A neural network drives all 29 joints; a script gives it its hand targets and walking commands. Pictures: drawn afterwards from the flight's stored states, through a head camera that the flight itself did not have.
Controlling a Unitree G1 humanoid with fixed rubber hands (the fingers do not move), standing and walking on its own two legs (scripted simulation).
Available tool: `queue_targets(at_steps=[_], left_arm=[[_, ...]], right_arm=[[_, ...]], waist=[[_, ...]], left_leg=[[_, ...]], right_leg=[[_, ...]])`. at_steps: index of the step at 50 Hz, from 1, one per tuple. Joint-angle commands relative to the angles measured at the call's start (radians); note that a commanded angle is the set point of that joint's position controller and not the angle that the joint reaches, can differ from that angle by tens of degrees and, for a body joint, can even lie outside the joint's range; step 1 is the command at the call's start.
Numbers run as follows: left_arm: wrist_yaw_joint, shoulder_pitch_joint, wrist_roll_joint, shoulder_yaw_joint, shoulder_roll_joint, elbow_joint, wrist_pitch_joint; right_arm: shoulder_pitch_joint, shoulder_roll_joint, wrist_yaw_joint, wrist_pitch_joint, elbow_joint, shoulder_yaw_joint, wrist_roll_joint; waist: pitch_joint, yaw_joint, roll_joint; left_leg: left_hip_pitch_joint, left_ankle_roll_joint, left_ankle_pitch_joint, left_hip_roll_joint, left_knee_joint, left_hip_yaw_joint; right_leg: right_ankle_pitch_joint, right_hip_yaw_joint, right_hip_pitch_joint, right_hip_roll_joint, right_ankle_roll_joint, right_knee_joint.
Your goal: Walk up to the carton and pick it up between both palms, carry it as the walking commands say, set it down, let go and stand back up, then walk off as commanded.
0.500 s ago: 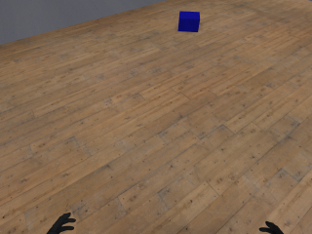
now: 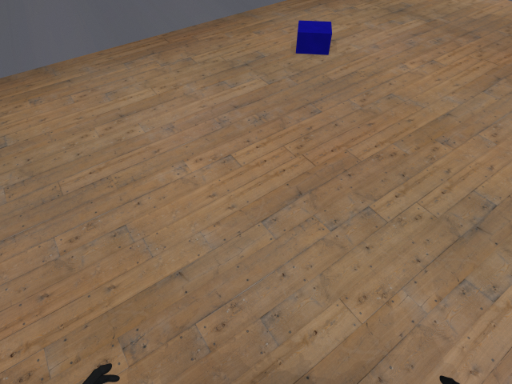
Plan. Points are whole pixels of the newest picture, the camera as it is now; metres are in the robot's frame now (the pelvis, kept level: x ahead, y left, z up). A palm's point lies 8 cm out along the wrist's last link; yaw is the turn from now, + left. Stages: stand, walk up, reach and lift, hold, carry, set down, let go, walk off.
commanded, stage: walk up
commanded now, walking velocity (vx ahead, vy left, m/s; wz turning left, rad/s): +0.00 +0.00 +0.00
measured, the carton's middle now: (313, 37) +2.84 -0.40 -0.69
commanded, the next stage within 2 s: none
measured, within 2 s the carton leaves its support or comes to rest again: neither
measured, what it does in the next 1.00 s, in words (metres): walks ahead: left foot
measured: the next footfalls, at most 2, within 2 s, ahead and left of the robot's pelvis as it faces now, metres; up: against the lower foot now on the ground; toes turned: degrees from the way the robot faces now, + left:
left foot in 0.70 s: +0.36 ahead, +0.05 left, +0.00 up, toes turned +3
right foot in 1.18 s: +0.52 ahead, -0.23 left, +0.00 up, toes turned -19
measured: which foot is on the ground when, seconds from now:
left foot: down 0.00-0.32, up 0.34-0.68, down 0.70-1.00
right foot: down 0.00-0.72, up 0.74-1.00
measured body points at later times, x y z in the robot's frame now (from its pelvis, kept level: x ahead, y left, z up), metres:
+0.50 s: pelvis +0.08 -0.06 -0.01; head +0.10 -0.07 +0.44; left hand +0.08 +0.19 -0.15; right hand +0.11 -0.32 -0.16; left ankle +0.13 +0.07 -0.70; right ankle +0.04 -0.16 -0.75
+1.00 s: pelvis +0.31 -0.04 +0.00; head +0.34 -0.04 +0.45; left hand +0.42 +0.19 -0.15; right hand +0.25 -0.29 -0.15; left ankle +0.32 +0.05 -0.75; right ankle +0.32 -0.20 -0.69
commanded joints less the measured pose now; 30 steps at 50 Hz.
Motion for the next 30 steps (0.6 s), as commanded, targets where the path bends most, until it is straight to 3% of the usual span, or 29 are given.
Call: queue_targets(at_steps=[1,4,5,6,7,8,9,10,12,13,14,15,16,17,18,19,21,23,25,30], left_arm=[[0.005,-0.052,-0.002,0.032,0.182,-0.048,-0.012],[0.007,-0.046,-0.004,0.035,0.192,-0.040,-0.011],[-0.055,-0.039,0.016,0.088,0.159,-0.151,0.057],[-0.056,-0.070,0.002,0.041,0.027,-0.153,0.067],[-0.059,-0.080,0.022,0.039,0.045,-0.178,0.071],[-0.068,-0.057,0.019,0.045,0.055,-0.184,0.069],[-0.069,-0.012,0.018,0.050,0.043,-0.177,0.059],[-0.076,0.020,0.010,0.054,0.044,-0.176,0.052],[-0.079,0.133,0.006,0.054,0.021,-0.149,0.029],[-0.075,0.214,0.007,0.053,0.015,-0.112,0.018],[-0.063,0.282,0.012,0.066,0.041,-0.071,0.005],[-0.047,0.362,0.021,0.088,0.107,-0.045,-0.004],[-0.037,0.428,0.030,0.094,0.145,-0.044,-0.010],[-0.031,0.387,0.035,0.095,0.175,-0.075,-0.009],[-0.024,0.351,0.025,0.085,0.134,-0.077,-0.011],[-0.023,0.334,0.012,0.073,0.092,-0.062,-0.017],[-0.024,0.313,0.011,0.073,0.058,-0.067,-0.029],[-0.023,0.315,0.012,0.068,0.024,-0.077,-0.032],[-0.018,0.333,0.014,0.056,-0.006,-0.067,-0.036],[-0.013,0.368,0.018,0.054,-0.011,-0.062,-0.040]], right_arm=[[-0.040,-0.197,-0.005,-0.010,-0.041,-0.033,0.001],[-0.041,-0.198,-0.006,-0.010,-0.040,-0.031,0.000],[0.274,-0.223,-0.042,0.033,-0.005,-0.074,0.007],[0.274,-0.187,-0.019,0.040,-0.039,-0.073,-0.018],[0.168,-0.195,-0.017,0.040,-0.075,-0.062,-0.027],[0.130,-0.157,-0.016,0.041,-0.100,-0.059,-0.028],[0.137,-0.136,-0.013,0.034,-0.106,-0.057,-0.037],[0.118,-0.135,-0.013,0.024,-0.125,-0.059,-0.044],[0.076,-0.140,-0.005,0.012,-0.148,-0.062,-0.052],[0.063,-0.138,-0.001,0.012,-0.155,-0.062,-0.043],[0.118,-0.105,0.001,0.008,-0.154,-0.051,-0.040],[0.127,-0.034,0.001,-0.005,-0.181,-0.027,-0.035],[0.080,0.033,0.006,-0.010,-0.233,0.004,-0.027],[0.052,0.022,0.009,-0.012,-0.244,0.002,-0.045],[0.011,0.007,0.018,-0.014,-0.242,-0.006,-0.054],[0.044,0.007,0.026,-0.021,-0.216,-0.015,-0.049],[0.100,0.015,0.030,-0.025,-0.192,-0.022,-0.036],[0.084,0.041,0.035,-0.020,-0.205,-0.012,-0.037],[0.024,0.057,0.039,-0.017,-0.227,-0.009,-0.039],[-0.019,0.080,0.042,-0.014,-0.247,-0.005,-0.030]], waist=[[-0.081,-0.006,-0.001],[-0.079,-0.004,-0.002],[-0.055,-0.099,-0.097],[-0.031,-0.159,0.266],[0.063,-0.108,0.260],[0.049,-0.074,0.231],[0.062,-0.055,0.185],[0.065,-0.037,0.200],[0.037,0.021,0.216],[0.000,0.062,0.171],[-0.053,0.077,0.031],[-0.082,0.110,-0.203],[-0.070,0.135,-0.384],[-0.021,0.116,-0.263],[0.017,0.098,-0.109],[-0.001,0.073,-0.050],[-0.017,0.055,-0.114],[0.025,0.056,-0.129],[0.083,0.055,-0.088],[0.086,0.050,-0.119]], left_leg=[[0.009,0.038,0.077,0.111,-0.078,-0.099],[0.009,0.037,0.087,0.111,-0.079,-0.097],[0.211,0.064,-0.362,0.313,-0.052,-0.254],[0.148,0.134,-0.674,0.404,-0.281,-0.374],[-0.006,0.149,-0.672,0.411,-0.314,-0.351],[-0.067,0.140,-0.671,0.389,-0.315,-0.300],[-0.095,0.142,-0.651,0.372,-0.320,-0.275],[-0.139,0.127,-0.572,0.373,-0.307,-0.220],[-0.212,0.106,-0.448,0.312,-0.238,-0.108],[-0.234,0.093,-0.420,0.257,-0.134,-0.037],[-0.283,0.077,-0.400,0.192,0.050,0.028],[-0.476,0.050,-0.374,0.117,0.310,0.103],[-0.677,0.032,-0.404,0.022,0.568,0.098],[-0.725,0.039,-0.340,0.093,0.668,0.020],[-0.691,0.030,-0.226,0.124,0.653,-0.015],[-0.614,0.025,-0.161,0.152,0.621,-0.033],[-0.538,0.014,-0.130,0.157,0.590,0.001],[-0.539,0.006,-0.065,0.166,0.569,0.030],[-0.541,0.002,-0.021,0.166,0.487,0.042],[-0.402,-0.003,-0.013,0.121,0.289,0.093]], right_leg=[[0.064,0.109,0.003,-0.119,-0.033,-0.094],[0.062,0.110,0.007,-0.120,-0.034,-0.101],[-0.352,-0.034,-0.323,-0.039,-0.019,0.147],[-0.316,-0.050,-0.470,-0.019,-0.013,0.367],[-0.237,-0.001,-0.447,-0.071,-0.002,0.486],[-0.216,-0.005,-0.404,-0.069,-0.008,0.525],[-0.226,-0.011,-0.373,-0.069,-0.014,0.479],[-0.223,0.000,-0.323,-0.094,-0.007,0.400],[-0.236,-0.051,-0.131,-0.065,-0.013,0.206],[-0.134,-0.111,-0.005,-0.016,-0.004,0.094],[-0.124,-0.118,0.139,0.017,-0.001,0.032],[-0.290,0.136,0.289,-0.151,-0.047,-0.107],[-0.660,0.517,0.304,-0.355,-0.101,-0.300],[-0.763,0.619,0.247,-0.449,-0.152,-0.342],[-0.621,0.566,0.200,-0.431,-0.161,-0.334],[-0.416,0.427,0.177,-0.371,-0.161,-0.292],[-0.294,0.272,0.130,-0.308,-0.149,-0.275],[-0.222,0.228,0.087,-0.289,-0.155,-0.295],[-0.122,0.198,0.052,-0.284,-0.162,-0.301],[-0.038,0.110,0.012,-0.240,-0.158,-0.255]])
